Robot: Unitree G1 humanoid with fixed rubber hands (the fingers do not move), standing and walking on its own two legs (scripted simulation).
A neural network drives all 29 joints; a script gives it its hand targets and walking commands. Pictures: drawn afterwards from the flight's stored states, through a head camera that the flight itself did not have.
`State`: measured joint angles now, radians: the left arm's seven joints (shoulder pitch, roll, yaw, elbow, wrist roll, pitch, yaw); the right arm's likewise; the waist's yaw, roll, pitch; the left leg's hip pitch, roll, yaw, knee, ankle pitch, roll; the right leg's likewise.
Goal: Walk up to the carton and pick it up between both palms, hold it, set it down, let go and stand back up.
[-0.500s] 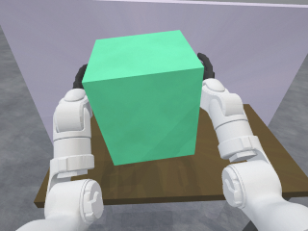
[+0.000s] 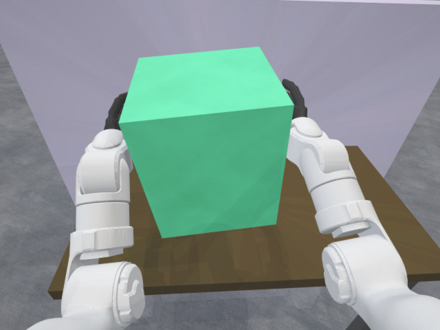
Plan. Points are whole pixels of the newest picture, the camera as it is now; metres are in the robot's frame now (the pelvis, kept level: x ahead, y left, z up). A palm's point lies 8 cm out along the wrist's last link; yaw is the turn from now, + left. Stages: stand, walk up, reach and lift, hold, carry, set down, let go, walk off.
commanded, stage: hold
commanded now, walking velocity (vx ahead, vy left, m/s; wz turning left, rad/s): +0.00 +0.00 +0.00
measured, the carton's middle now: (209, 144) +0.36 +0.00 +0.20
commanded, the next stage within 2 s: set down in 1.52 s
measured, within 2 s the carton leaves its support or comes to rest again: neither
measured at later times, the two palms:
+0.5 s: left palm (116, 136) +0.36 +0.15 +0.23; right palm (293, 123) +0.37 -0.15 +0.24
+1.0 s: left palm (115, 135) +0.36 +0.15 +0.23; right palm (294, 120) +0.36 -0.15 +0.25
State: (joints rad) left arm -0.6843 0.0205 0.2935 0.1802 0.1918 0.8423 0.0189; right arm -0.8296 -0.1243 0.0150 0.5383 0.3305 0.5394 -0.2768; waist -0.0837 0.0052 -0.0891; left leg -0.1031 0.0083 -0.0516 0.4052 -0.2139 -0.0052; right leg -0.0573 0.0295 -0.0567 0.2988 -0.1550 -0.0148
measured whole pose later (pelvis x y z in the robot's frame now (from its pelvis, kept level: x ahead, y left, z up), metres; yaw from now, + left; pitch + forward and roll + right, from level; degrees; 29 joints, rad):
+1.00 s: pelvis -0.01 +0.00 +0.00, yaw +0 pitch -5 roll -1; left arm -0.76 0.03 0.34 0.27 0.20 0.83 0.01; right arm -0.91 -0.11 -0.03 0.65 0.29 0.54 -0.26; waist -0.07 0.00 -0.09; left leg -0.11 0.01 -0.05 0.39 -0.19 -0.01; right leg -0.08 0.03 -0.05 0.32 -0.15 -0.02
